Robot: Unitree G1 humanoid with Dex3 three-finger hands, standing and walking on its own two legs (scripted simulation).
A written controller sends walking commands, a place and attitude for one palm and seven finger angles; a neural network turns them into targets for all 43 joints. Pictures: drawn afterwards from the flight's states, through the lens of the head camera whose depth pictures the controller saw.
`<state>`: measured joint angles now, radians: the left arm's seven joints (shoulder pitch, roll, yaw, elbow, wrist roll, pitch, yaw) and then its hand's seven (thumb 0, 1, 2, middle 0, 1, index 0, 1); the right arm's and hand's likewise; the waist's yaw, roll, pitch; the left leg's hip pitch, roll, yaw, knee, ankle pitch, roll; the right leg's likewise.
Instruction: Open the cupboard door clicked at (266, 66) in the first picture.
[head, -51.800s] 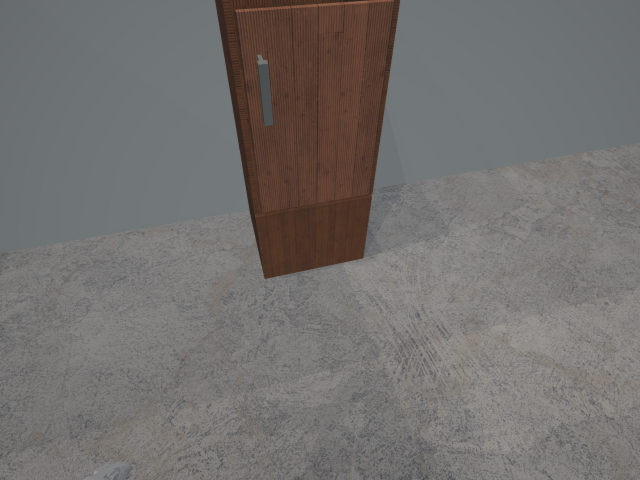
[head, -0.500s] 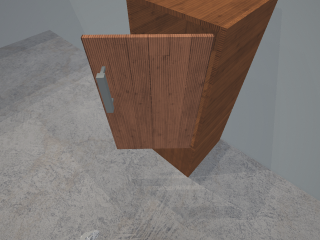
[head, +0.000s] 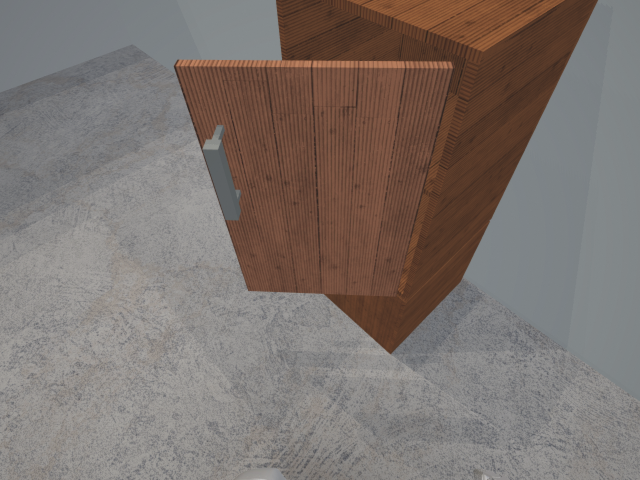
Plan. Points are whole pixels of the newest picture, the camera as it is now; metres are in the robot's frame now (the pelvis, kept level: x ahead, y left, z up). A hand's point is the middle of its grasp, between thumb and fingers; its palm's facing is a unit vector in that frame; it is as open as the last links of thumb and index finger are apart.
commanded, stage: come to a stop and stand still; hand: left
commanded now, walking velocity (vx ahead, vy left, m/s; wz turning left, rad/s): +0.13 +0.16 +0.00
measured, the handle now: (226, 174) +0.54 +0.21 +0.04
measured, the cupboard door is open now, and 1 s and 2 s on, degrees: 43 43 43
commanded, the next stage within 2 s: look again from close up in 0.56 s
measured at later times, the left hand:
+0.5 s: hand out of the picture -0.03 +0.20 -0.16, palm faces +0.08 -0.98 -0.16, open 7.4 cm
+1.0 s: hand out of the picture +0.01 +0.19 -0.16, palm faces +0.03 -0.97 -0.25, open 7.3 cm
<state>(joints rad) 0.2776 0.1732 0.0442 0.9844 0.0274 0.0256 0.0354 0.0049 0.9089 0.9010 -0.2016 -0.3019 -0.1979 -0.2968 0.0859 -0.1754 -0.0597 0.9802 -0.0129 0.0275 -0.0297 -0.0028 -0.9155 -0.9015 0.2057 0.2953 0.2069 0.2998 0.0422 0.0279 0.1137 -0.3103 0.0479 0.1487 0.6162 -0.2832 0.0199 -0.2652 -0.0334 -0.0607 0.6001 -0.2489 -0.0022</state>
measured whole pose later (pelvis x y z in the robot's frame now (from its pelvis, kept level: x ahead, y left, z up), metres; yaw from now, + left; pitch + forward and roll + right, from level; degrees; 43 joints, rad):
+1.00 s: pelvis -0.01 +0.01 +0.01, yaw +1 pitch -1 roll +0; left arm 0.25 0.14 -0.01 1.10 0.01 -0.03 0.04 0.01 0.93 0.90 -0.20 -0.30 -0.20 -0.30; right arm 0.28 -0.18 0.00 1.09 -0.02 -0.02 -0.03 0.02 -0.94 -0.90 0.20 0.29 0.20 0.30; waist -0.01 0.06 0.02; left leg -0.13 0.01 0.08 0.51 -0.36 0.01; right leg -0.23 -0.03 -0.07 0.56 -0.31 -0.01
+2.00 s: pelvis -0.09 +0.01 -0.06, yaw +3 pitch +11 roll -2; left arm 0.14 0.31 0.21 0.15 -0.30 -0.25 -0.39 0.01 0.21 0.61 -0.25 -0.74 -0.25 -0.74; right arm 0.25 -0.20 0.08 0.56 0.04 -0.24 -0.07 0.01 -0.90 -0.90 0.21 0.30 0.21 0.30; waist -0.01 0.03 -0.07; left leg -0.78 0.03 0.01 1.08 -0.49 0.02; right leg -0.81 -0.04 -0.11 1.01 -0.39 -0.02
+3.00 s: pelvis -0.06 +0.01 -0.02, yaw +2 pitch +8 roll -1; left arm -0.07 0.44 0.44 0.42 -0.36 -0.19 -0.54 -0.01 -0.50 0.30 -0.30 -1.20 -0.30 -1.20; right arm 0.30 -0.30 0.05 0.57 0.04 -0.21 -0.08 0.01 -0.91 -0.90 0.21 0.30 0.21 0.30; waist 0.00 0.03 -0.06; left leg -0.53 0.03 0.03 0.83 -0.44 0.02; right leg -0.57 -0.03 -0.10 0.77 -0.34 -0.01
